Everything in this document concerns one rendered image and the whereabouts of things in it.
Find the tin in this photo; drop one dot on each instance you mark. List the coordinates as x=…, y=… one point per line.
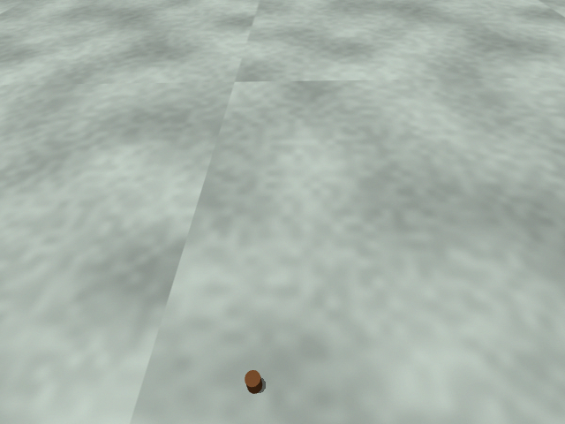
x=253, y=381

